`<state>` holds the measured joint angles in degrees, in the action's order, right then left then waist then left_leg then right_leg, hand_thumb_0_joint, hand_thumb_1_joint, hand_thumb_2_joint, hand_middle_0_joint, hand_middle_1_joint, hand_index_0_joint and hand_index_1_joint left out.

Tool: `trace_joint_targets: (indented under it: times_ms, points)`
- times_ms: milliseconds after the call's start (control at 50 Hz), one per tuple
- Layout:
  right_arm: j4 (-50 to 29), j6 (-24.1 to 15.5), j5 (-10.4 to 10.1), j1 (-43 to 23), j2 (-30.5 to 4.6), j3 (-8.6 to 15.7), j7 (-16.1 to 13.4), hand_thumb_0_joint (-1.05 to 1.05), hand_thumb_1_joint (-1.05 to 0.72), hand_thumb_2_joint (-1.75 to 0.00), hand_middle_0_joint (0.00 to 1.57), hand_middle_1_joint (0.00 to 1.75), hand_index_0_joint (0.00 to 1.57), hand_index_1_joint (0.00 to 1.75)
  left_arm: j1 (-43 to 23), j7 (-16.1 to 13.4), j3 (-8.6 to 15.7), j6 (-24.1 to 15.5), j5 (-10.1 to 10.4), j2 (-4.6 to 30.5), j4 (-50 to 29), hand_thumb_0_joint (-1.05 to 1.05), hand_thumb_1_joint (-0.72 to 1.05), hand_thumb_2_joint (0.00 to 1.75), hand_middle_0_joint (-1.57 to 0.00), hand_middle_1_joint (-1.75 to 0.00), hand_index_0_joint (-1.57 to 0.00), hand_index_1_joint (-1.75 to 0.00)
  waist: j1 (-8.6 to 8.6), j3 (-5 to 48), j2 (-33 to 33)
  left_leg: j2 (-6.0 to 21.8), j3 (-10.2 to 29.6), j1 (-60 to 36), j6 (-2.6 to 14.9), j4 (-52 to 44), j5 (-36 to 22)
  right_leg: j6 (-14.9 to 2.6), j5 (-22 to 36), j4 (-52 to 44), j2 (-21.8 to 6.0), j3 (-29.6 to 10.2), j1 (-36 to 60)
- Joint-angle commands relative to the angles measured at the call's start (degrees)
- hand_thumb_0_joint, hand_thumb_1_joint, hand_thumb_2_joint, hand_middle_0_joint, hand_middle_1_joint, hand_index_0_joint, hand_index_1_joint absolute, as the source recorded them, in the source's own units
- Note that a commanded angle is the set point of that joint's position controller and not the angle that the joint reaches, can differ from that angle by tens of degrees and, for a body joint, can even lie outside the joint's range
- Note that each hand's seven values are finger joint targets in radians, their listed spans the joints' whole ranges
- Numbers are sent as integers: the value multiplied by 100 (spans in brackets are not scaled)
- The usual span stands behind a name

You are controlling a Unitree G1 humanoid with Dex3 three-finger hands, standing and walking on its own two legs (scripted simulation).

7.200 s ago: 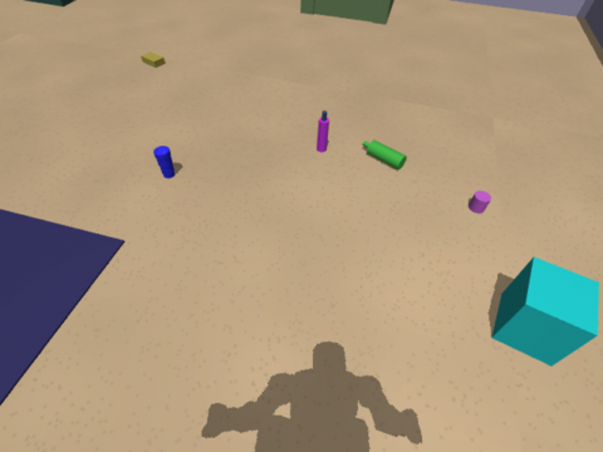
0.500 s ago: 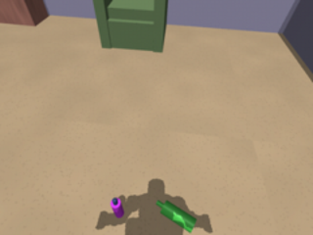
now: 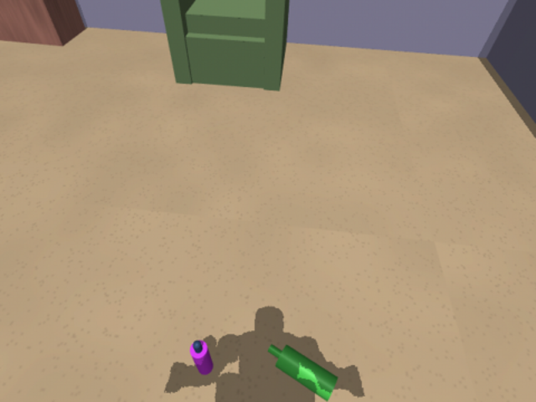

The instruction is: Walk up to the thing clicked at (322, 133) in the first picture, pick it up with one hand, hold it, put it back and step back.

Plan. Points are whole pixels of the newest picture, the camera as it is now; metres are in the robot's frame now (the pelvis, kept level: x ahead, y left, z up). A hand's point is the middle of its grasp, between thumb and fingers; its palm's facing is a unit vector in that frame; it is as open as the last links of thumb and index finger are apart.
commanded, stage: stand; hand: left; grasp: from the side
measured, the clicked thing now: (201, 355) +0.38 +0.20 -0.66
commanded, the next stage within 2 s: go down in 0.70 s
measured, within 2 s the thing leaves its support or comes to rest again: neither
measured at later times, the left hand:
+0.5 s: hand out of the picture +0.07 +0.25 -0.16, palm faces -0.04 -0.94 -0.34, open 7.4 cm
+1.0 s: hand out of the picture +0.14 +0.25 -0.16, palm faces +0.03 -0.94 -0.33, open 9.9 cm
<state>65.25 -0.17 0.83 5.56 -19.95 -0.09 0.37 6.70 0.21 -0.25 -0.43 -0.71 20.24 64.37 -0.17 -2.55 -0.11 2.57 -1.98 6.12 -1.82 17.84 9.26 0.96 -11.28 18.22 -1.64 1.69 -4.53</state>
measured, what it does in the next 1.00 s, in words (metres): stands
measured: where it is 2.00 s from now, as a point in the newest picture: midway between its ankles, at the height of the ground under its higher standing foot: outside the picture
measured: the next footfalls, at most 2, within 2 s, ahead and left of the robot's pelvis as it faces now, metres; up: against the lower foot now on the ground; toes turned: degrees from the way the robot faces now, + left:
none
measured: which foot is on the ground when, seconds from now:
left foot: down 0.00-1.00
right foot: down 0.00-1.00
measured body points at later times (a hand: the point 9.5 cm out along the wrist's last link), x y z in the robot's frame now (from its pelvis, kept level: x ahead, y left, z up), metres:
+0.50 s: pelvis +0.00 +0.00 +0.00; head +0.01 +0.00 +0.45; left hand +0.08 +0.30 -0.13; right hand +0.07 -0.30 -0.13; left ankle +0.01 +0.14 -0.75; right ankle -0.01 -0.13 -0.75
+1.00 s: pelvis -0.01 +0.00 -0.01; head +0.04 +0.01 +0.43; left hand +0.14 +0.30 -0.14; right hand +0.09 -0.27 -0.14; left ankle +0.01 +0.14 -0.75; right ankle -0.01 -0.13 -0.75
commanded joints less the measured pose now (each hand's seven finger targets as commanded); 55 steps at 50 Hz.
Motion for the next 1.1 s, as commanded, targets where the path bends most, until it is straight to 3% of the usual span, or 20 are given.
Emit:
trace_joint_targets:
  times_ms: [0,100,540,760,780,800,820,840,860,880,900,940,980,1020,1080]
  points:
    - [-337,-126,-26,-280,-1229,234,-70,0,-90,-90,20,30,20,30,-244,-72,261,-115,12,1283,-345,0,90,90,-20,-30,-20,-30,-11,407,3,591,468,-253,202,-212,-882,-172,913,-304,-658,-472,-196]
    - [-323,-121,-29,-293,-1244,243,-65,0,-90,-90,20,30,20,30,-197,-65,250,-106,12,1241,-320,0,90,90,-20,-30,-20,-30,18,274,14,585,493,-145,199,-267,-664,-165,591,-343,-615,-447,-257]
    - [-343,-122,-23,-218,-1248,246,-73,0,-90,-90,20,30,20,30,-175,-77,249,-119,5,1252,-381,0,90,90,-20,-30,-20,-30,0,457,-23,582,427,-243,217,-142,-999,-177,1119,-290,-652,-466,-104]
    - [-363,-124,-23,-184,-1228,244,-71,0,-90,-90,20,30,20,30,-155,-80,250,-115,10,1260,-382,0,90,90,-20,-30,-20,-30,-7,363,29,598,458,-229,225,-206,-910,-182,932,-324,-647,-473,-153]
    - [-367,-121,-20,-196,-1246,249,-75,0,-98,-92,21,30,21,30,-177,-81,249,-114,8,1247,-393,0,82,82,-28,-22,-28,-22,-1,349,17,583,437,-217,225,-198,-868,-176,905,-337,-644,-465,-152]
    - [-1994,-397,-411,1,-232,21,-176,0,-98,-92,20,30,20,30,-2188,-144,262,-633,267,227,-2404,0,74,74,-20,-14,-20,-14,-668,-133,-240,-275,-202,580,237,208,-21,-119,514,31,97,-88,-1387]
    - [-1704,-396,-421,314,-433,62,-233,0,-98,-92,20,30,20,30,-2730,-195,455,-576,249,656,-2008,0,66,66,-12,-6,-12,-6,-438,110,57,-265,-172,539,258,253,114,-96,280,19,91,-18,-1032]
    - [-1669,-324,-426,547,-655,212,-296,0,-96,-92,20,30,20,30,-1470,-218,865,-347,69,1276,-897,0,58,58,-4,-3,-4,-3,-255,127,4,-251,-164,642,239,312,94,-146,179,107,131,41,-1063]
    - [-1767,-301,-375,631,-636,271,-282,0,-96,-92,20,30,20,30,-1349,-136,916,-245,-39,1275,-505,0,50,50,-2,-6,-3,-5,-259,265,245,-271,-132,821,265,543,40,-151,160,241,133,49,-1187]
    - [-1945,-327,-356,639,-595,304,-284,0,-96,-92,20,30,20,30,-1783,-27,923,-254,-100,1238,-668,0,42,42,-2,-6,-3,-5,-238,384,305,-255,-113,914,276,721,13,-155,173,441,153,64,-1304]
    - [-2086,-360,-275,687,-608,418,-299,0,-95,-91,20,30,20,30,-1720,14,1161,-301,-248,1506,-747,0,34,34,-2,-6,-3,-5,-114,904,237,-270,-106,921,274,909,-183,-148,429,666,97,21,-1189]
    - [-2284,-382,-199,931,-528,495,-253,0,-93,-91,20,30,20,30,-660,112,1309,-165,-414,1281,-487,0,21,21,-2,-8,-3,-7,122,1369,7,-328,-77,1104,215,1172,-478,-191,599,990,103,32,-1117]
    - [-2537,-418,-204,926,-485,539,-246,0,-91,-90,20,30,20,30,-521,125,1422,-52,-450,1289,-930,0,10,17,-4,-8,-5,-7,209,1553,-300,-344,-64,1086,171,1213,-648,-209,695,1099,129,31,-1105]
    - [-2748,-429,-230,837,-461,537,-247,0,-88,-89,20,30,20,30,-588,130,1348,150,-453,1131,-1106,0,-1,14,-5,-8,-5,-7,71,1416,-213,-309,-10,1155,160,1233,-623,-208,608,1127,172,76,-1292]
    - [-3016,-485,-230,745,-428,524,-227,0,-87,-89,20,30,20,30,-630,144,1456,355,-435,1176,-1517,0,-19,11,-6,-7,-6,-7,23,1295,-187,-254,21,1431,163,1461,-356,-212,282,1339,198,105,-1630]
